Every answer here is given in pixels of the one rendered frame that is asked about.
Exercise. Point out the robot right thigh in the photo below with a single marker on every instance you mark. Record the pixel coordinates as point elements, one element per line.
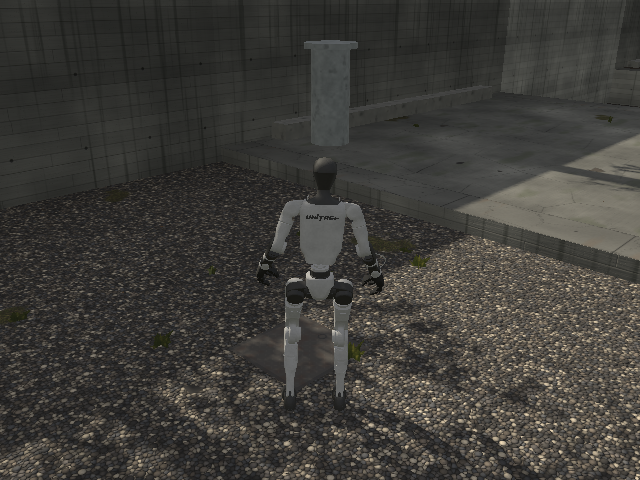
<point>342,302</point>

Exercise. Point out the robot left upper arm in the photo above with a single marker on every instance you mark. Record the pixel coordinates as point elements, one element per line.
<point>291,209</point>

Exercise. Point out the robot left hand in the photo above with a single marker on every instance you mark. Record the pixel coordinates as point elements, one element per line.
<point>260,274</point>

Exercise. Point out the right robot forearm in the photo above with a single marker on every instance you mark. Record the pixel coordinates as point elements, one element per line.
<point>372,263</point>

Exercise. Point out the robot right upper arm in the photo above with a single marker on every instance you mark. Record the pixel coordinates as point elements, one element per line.
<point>354,212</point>

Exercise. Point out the left robot foot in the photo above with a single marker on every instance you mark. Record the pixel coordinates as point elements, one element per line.
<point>289,402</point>

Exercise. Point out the left robot forearm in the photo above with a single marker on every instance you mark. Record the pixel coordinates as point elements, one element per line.
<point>268,258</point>

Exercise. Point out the robot right hand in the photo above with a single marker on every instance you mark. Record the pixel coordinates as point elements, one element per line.
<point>379,282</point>

